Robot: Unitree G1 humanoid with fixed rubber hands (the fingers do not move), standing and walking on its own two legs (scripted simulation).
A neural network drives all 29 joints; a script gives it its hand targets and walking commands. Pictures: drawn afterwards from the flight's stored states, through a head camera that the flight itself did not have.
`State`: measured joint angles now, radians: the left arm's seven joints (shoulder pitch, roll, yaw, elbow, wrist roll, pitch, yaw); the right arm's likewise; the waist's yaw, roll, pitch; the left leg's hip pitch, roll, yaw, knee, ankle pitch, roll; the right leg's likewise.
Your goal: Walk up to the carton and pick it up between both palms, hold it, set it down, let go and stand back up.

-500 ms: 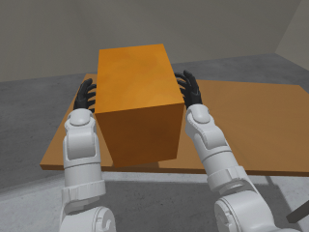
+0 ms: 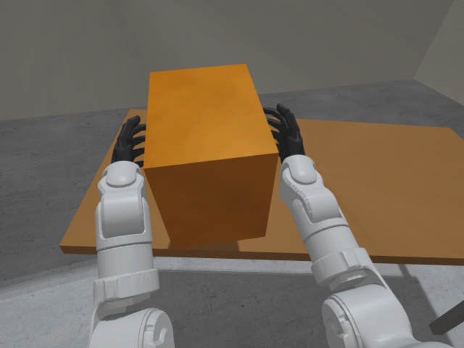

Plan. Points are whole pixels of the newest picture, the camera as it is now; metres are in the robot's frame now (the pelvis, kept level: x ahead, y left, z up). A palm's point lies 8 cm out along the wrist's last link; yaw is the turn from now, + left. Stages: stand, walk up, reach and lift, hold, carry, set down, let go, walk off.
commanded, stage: hold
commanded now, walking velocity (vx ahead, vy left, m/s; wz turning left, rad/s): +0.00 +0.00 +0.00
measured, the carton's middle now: (209, 157) +0.41 +0.01 +0.15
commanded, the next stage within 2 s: none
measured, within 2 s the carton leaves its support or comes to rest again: neither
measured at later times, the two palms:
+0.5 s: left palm (125, 165) +0.35 +0.15 +0.18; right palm (289, 154) +0.36 -0.12 +0.19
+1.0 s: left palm (122, 166) +0.35 +0.15 +0.18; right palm (287, 153) +0.36 -0.11 +0.19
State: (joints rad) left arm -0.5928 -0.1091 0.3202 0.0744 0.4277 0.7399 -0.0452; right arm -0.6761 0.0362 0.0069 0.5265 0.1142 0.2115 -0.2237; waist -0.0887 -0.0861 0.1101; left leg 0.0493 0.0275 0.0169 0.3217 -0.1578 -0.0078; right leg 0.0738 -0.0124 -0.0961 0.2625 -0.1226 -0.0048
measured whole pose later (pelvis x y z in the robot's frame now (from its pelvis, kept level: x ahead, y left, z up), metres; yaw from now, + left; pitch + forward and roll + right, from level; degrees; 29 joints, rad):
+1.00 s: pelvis +0.00 +0.00 +0.00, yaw +1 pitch -12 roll -1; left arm -0.58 -0.10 0.32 0.06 0.42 0.75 -0.05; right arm -0.67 0.05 0.01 0.51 0.11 0.21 -0.23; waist -0.09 -0.08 0.11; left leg 0.05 0.02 0.01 0.32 -0.15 -0.01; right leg 0.08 -0.02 -0.10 0.26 -0.13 0.00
